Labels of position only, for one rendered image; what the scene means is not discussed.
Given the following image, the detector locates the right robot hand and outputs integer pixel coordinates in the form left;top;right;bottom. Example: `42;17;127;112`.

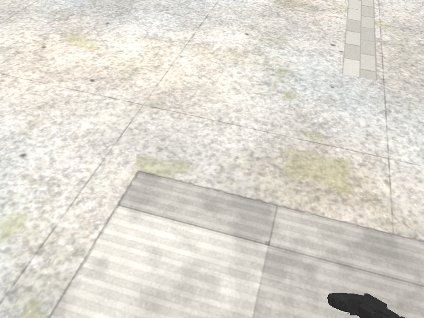
327;293;405;318

